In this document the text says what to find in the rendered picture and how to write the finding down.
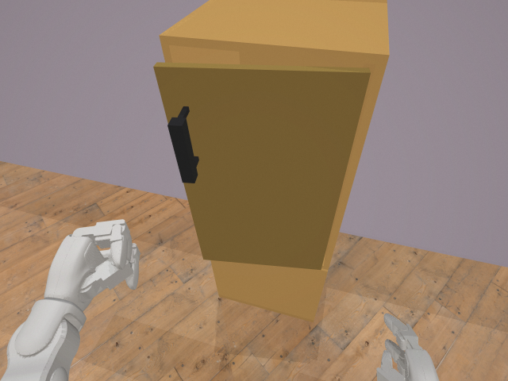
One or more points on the handle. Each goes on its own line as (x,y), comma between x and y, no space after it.
(181,142)

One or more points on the robot right hand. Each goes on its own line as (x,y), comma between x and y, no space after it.
(414,364)

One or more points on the robot left hand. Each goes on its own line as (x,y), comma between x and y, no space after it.
(70,275)

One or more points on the cupboard door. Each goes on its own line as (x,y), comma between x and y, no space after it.
(273,144)

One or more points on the robot left forearm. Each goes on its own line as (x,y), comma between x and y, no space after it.
(43,347)

